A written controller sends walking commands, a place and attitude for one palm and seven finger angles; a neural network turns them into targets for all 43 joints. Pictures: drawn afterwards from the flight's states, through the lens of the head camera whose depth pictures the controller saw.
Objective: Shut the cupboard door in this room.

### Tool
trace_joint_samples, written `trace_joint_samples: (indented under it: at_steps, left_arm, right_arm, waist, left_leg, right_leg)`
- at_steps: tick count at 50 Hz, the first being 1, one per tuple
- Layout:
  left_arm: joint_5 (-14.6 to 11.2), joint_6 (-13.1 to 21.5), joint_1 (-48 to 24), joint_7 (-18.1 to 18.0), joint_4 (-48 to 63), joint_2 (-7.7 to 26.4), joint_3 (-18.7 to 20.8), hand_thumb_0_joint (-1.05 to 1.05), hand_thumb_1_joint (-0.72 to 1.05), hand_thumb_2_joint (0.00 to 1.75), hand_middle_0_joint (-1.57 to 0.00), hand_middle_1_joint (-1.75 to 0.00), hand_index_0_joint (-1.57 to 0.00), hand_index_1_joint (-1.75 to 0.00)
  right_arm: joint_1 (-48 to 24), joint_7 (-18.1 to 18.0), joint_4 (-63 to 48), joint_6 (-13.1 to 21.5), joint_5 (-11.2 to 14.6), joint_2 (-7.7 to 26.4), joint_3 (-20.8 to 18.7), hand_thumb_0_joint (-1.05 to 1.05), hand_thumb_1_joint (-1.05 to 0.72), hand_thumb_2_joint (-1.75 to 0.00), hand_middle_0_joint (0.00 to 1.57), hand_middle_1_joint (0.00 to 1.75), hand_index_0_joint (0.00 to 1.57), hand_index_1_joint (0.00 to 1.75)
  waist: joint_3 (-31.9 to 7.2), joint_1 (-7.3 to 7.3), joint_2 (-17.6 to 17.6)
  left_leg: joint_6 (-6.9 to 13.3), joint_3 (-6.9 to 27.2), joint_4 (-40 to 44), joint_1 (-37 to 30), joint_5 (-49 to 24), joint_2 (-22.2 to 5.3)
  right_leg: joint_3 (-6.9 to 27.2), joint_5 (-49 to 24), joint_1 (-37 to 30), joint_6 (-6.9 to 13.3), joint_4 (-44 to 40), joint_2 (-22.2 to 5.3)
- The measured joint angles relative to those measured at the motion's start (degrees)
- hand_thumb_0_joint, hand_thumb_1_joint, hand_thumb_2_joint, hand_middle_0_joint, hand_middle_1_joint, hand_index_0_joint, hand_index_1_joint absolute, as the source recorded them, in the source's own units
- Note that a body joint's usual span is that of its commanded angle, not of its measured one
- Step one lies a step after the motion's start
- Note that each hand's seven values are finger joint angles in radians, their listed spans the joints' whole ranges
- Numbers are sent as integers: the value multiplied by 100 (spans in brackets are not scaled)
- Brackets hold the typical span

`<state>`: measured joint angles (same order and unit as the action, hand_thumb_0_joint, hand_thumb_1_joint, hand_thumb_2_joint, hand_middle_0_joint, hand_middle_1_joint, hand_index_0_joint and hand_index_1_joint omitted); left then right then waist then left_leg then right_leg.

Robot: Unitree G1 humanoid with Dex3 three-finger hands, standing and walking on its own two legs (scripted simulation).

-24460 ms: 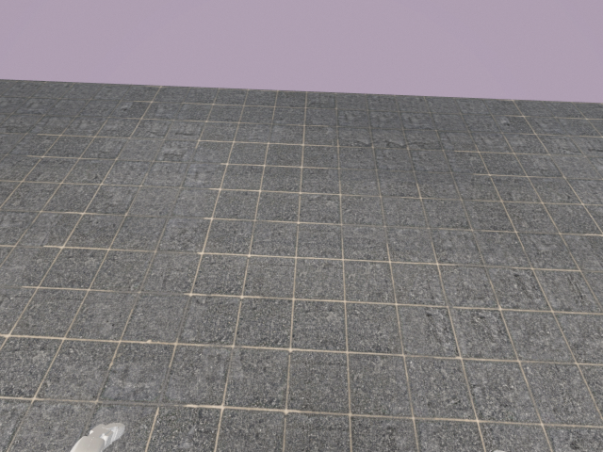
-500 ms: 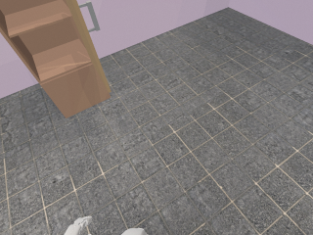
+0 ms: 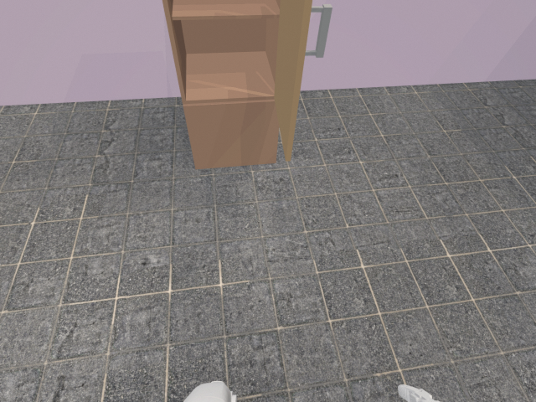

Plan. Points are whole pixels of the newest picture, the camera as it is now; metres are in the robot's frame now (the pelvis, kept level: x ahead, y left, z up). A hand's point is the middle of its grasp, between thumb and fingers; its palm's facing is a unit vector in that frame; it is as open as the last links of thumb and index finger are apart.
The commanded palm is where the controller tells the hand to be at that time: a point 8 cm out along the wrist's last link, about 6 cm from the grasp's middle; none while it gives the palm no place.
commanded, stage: turn or walk to find it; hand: left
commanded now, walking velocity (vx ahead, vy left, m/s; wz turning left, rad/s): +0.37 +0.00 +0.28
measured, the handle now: (315, 32) +0.95 +0.01 +0.08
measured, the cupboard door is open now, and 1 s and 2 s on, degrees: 87 87 87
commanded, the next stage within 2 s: stand and wait in 0.12 s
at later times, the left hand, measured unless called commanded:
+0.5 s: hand (165, 325) +0.24 +0.23 -0.16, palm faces +0.08 -0.98 -0.18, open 7.4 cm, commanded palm none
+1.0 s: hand (168, 369) +0.18 +0.20 -0.17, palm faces +0.18 -0.97 -0.18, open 7.3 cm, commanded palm none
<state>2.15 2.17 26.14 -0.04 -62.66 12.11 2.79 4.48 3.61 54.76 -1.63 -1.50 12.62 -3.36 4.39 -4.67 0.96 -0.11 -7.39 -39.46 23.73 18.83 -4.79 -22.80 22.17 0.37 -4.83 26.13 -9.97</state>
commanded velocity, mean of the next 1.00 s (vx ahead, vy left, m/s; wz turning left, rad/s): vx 0.04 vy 0.00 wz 0.02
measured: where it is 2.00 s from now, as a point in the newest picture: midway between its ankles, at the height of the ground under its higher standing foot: (248, 401)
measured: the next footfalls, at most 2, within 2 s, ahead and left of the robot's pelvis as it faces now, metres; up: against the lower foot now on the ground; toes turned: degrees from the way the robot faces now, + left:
left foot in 0.02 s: +0.11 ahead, +0.11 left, +0.00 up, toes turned +10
right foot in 0.56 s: +0.29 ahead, -0.04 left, +0.00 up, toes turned -1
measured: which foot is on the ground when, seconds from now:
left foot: up 0.00-0.00, down 0.02-0.60, up 0.62-0.92, down 0.94-1.00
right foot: down 0.00-0.04, up 0.06-0.54, down 0.56-1.00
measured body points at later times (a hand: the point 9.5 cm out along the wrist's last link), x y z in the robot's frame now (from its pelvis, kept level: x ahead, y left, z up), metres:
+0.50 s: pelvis +0.16 +0.05 +0.01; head +0.17 +0.05 +0.46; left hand +0.24 +0.28 -0.14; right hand +0.12 -0.18 -0.15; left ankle +0.07 +0.11 -0.73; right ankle +0.25 -0.05 -0.70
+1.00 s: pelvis +0.19 +0.03 +0.01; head +0.18 +0.03 +0.46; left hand +0.17 +0.25 -0.15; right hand +0.22 -0.19 -0.16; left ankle +0.16 +0.17 -0.73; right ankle +0.25 -0.04 -0.73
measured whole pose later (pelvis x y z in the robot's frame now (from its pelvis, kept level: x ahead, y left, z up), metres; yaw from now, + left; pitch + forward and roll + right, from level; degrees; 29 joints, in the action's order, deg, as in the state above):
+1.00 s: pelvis +0.19 +0.03 +0.01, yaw +6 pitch -2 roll +0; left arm 0.4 -0.7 15.4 -1.1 -64.7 8.2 1.6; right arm 15.7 -1.6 64.8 0.1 -1.0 8.6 -1.9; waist 1.0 -1.4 -0.4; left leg -2.3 -0.6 -28.1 9.6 16.0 -3.2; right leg -7.6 9.6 15.0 3.7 26.3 0.8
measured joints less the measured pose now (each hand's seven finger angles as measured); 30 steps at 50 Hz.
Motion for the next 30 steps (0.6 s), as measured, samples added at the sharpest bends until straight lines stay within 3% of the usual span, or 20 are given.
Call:
trace_joint_samples:
  at_steps: [2,3,5,7,9,15,21,26,28,30]
  left_arm:
    - [-43,-53,103,41,-122,41,6,1,90,89,-20,-30,-20,-30]
    - [-65,-134,42,68,-179,57,0,1,90,89,-20,-30,-20,-30]
    - [-85,-275,-180,84,-192,67,-14,1,91,89,-20,-30,-20,-30]
    - [-79,-288,-455,82,-119,47,1,1,91,89,-20,-30,-20,-30]
    - [-56,-228,-752,87,9,31,8,1,91,90,-20,-30,-20,-30]
    - [-73,-162,-1478,-10,386,-27,2,1,91,90,-19,-30,-20,-30]
    - [-109,-256,-1854,-62,476,-128,-62,0,91,90,-19,-30,-20,-30]
    - [-130,-266,-1914,-69,444,-309,-188,0,91,90,-19,-30,-20,-30]
    - [-132,-189,-1847,-70,442,-370,-236,0,91,90,-19,-30,-20,-30]
    - [-126,-56,-1797,-96,382,-461,-257,0,91,90,-19,-30,-20,-30]
  right_arm:
    - [-103,-11,-144,192,-22,-28,27,1,-91,-90,20,29,20,30]
    - [-140,-50,-186,301,-13,-53,26,1,-91,-90,20,29,20,30]
    - [-108,-141,-177,426,31,-99,54,1,-91,-90,20,29,20,30]
    - [55,-220,-89,445,53,-139,79,0,-91,-89,20,29,20,30]
    - [273,-277,61,463,65,-198,105,0,-91,-89,20,29,20,30]
    - [932,-432,457,526,120,-233,56,-1,-95,-89,20,30,21,30]
    - [1506,-500,808,452,70,-408,126,0,-93,-89,20,29,20,30]
    - [1774,-547,1022,388,29,-530,169,0,-92,-89,20,29,20,30]
    - [1861,-549,1103,357,57,-568,183,0,-91,-89,20,29,20,30]
    - [1795,-533,1178,296,108,-568,173,1,-91,-89,20,29,20,30]
  waist:
    - [13,34,80]
    - [63,65,114]
    - [113,84,100]
    - [66,121,38]
    - [20,179,8]
    - [-86,363,71]
    - [-137,524,125]
    - [-74,659,-12]
    - [-68,658,-87]
    - [2,638,-278]
  left_leg:
    - [150,-115,368,-240,-424,146]
    - [255,-128,156,-213,-424,215]
    - [402,-126,60,-368,-171,301]
    - [433,-86,392,-673,-150,374]
    - [449,-25,860,-1022,-281,478]
    - [501,125,1885,-1857,-515,713]
    - [479,231,2081,-2266,-314,855]
    - [393,252,1795,-2413,88,894]
    - [324,246,1423,-2368,376,870]
    - [195,321,556,-2030,558,708]
  right_leg:
    - [107,366,195,-12,821,-273]
    - [493,588,504,34,1628,-336]
    - [1262,715,1233,143,3146,-178]
    - [1584,370,1881,199,3975,-47]
    - [1722,-93,2377,199,4172,-11]
    - [1926,-901,3261,112,3909,222]
    - [1833,-1142,3201,145,3159,536]
    - [1744,-949,2454,334,1645,698]
    - [1712,-1192,1989,429,911,761]
    - [1627,-898,1825,764,775,913]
